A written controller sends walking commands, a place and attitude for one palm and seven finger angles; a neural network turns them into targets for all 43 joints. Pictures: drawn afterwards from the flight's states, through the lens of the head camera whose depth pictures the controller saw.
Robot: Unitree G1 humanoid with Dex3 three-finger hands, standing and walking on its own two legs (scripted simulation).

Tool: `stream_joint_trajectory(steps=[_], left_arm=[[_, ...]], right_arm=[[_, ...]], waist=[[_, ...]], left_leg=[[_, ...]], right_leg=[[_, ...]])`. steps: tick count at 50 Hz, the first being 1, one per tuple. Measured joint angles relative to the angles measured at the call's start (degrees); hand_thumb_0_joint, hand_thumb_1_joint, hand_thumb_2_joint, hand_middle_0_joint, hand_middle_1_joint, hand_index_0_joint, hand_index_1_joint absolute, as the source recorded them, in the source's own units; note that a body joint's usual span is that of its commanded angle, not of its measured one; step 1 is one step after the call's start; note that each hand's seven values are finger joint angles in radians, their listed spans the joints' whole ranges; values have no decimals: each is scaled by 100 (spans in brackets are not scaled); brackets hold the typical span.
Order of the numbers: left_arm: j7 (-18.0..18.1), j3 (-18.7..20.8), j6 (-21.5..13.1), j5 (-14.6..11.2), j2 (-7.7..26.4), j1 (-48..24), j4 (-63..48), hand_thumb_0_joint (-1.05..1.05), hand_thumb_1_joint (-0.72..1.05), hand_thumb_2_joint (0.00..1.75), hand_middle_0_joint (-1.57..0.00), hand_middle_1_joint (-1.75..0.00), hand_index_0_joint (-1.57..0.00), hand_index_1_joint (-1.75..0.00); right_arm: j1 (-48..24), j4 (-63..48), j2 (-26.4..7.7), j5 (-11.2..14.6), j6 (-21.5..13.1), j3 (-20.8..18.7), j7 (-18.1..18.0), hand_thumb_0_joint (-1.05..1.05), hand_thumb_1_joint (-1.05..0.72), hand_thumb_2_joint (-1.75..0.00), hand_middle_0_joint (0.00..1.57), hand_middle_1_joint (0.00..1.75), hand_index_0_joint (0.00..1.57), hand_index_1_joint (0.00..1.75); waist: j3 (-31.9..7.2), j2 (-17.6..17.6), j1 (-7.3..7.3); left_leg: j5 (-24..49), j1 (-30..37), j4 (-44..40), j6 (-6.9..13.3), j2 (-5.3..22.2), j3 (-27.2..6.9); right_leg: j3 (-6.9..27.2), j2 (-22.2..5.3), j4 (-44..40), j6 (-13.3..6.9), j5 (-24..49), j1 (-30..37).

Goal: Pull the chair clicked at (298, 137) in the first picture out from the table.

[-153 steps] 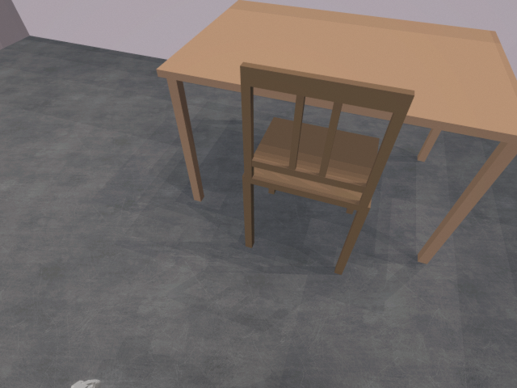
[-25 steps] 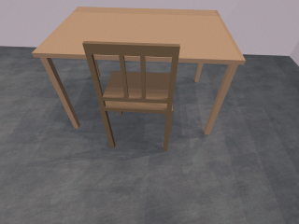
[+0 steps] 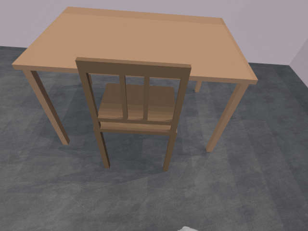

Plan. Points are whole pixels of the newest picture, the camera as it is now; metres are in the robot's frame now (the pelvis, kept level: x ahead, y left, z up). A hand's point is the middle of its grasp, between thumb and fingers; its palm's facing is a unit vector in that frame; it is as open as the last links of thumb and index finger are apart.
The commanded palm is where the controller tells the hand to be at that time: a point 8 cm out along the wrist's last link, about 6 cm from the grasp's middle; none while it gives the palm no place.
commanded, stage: take the last steps up to it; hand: left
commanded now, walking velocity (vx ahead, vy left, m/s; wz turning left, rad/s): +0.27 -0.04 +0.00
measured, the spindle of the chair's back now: (124, 98) +0.66 +0.17 -0.10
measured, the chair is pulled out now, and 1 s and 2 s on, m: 0.00 0.00 0.00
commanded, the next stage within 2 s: come to a stop and stand still in 0.32 s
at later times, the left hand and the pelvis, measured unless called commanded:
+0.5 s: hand out of the picture +0.16 +0.14 -0.18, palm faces +0.10 -0.98 -0.18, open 7.2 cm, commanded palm none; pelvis +0.16 -0.04 -0.01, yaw +1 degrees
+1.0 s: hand (110, 222) +0.19 +0.14 -0.18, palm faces +0.05 -0.95 -0.29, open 7.4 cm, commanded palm none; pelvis +0.16 -0.07 -0.02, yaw +2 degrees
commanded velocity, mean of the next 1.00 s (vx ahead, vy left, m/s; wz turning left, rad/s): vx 0.02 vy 0.00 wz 0.00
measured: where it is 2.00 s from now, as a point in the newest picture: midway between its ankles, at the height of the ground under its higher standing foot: outside the picture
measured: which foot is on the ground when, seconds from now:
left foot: down 0.00-0.18, up 0.20-0.50, down 0.52-0.90, up 0.92-1.00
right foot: up 0.00-0.16, down 0.18-0.62, up 0.64-0.88, down 0.90-1.00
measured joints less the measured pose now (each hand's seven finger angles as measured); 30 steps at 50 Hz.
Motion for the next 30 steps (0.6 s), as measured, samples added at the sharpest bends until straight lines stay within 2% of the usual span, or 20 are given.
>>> stream_joint_trajectory(steps=[5,8,9,11,12,14,16,18,21,23,25,26,30], left_arm=[[-13,33,-1,-13,23,-466,-192,1,93,90,-20,-30,-19,-30],[-28,26,-83,-10,11,-635,-291,1,92,90,-20,-30,-19,-30],[-28,13,-158,-1,25,-660,-336,1,92,90,-20,-30,-19,-30],[17,-18,-288,-22,-66,-730,-352,1,92,90,-20,-30,-20,-30],[36,-44,-316,-38,-121,-713,-352,1,92,90,-20,-30,-20,-30],[96,-79,-311,-61,-221,-593,-314,1,92,90,-20,-30,-20,-30],[221,-9,-324,-98,-264,-433,-274,0,93,90,-20,-30,-20,-30],[265,-2,-322,-70,-205,-287,-207,-1,95,90,-20,-30,-20,-30],[234,-65,-282,-38,-145,-82,-60,-1,95,90,-20,-30,-20,-30],[211,-102,-247,-32,-138,43,44,-1,94,90,-20,-30,-20,-30],[217,-138,-196,-53,-157,166,161,0,94,90,-20,-30,-20,-30],[225,-165,-164,-68,-182,235,219,0,93,90,-20,-30,-20,-30],[306,-262,40,-112,-135,293,431,0,92,90,-20,-30,-20,-30]], right_arm=[[215,118,18,-34,64,-38,45,1,-91,-90,20,30,21,30],[344,174,-15,-40,115,-58,53,1,-91,-90,20,30,21,30],[413,182,-16,-25,125,-58,62,1,-91,-90,20,30,21,30],[327,240,-113,8,225,-55,82,1,-91,-90,20,30,21,30],[250,257,-171,11,275,-69,92,1,-91,-90,20,30,21,30],[79,225,-274,-1,336,-114,103,1,-91,-90,20,30,20,30],[-102,107,-350,-21,346,-145,94,1,-91,-90,20,30,20,30],[-286,-52,-389,-29,335,-168,82,1,-91,-90,20,30,20,30],[-566,-266,-422,-19,298,-170,87,1,-91,-90,20,30,20,30],[-747,-353,-427,-11,265,-144,91,1,-91,-90,20,30,20,30],[-921,-390,-424,7,221,-82,63,1,-91,-90,20,30,20,30],[-983,-408,-435,15,186,-41,45,1,-91,-90,20,30,20,30],[-1263,-321,-214,61,216,122,-44,1,-91,-90,20,30,20,30]], waist=[[102,143,-210],[148,230,-288],[138,217,-288],[224,387,-253],[239,455,-239],[203,514,-210],[133,528,-198],[68,493,-179],[11,430,-102],[22,386,-4],[62,358,101],[75,394,144],[138,38,277]], left_leg=[[-237,328,-68,-132,29,-40],[-638,382,330,-270,129,-79],[-889,273,704,-238,152,-104],[-1525,-249,2159,-84,266,-323],[-1599,-573,2937,-21,274,-436],[-1330,-1146,3977,35,304,-500],[-970,-1568,4242,-7,378,-486],[-780,-1791,3921,-77,436,-422],[-634,-1828,3008,-146,454,-343],[-584,-1681,2369,-168,412,-335],[-191,-1337,1533,-213,341,-366],[304,-1115,1103,-210,347,-404],[-82,-756,920,-12,134,-259]], right_leg=[[-59,-30,-1279,33,107,195],[-160,85,-2056,1,218,673],[-146,105,-2292,-85,316,842],[-263,222,-1998,-181,389,824],[-328,272,-1968,-205,290,895],[-415,361,-2182,-222,204,1132],[-488,447,-2551,-199,286,1387],[-528,504,-2859,-227,343,1594],[-533,555,-3122,-221,336,1807],[-507,578,-3156,-183,261,1926],[-455,600,-3041,-121,110,2020],[-442,642,-2913,-80,-7,2046],[-299,421,-2647,75,-298,2159]])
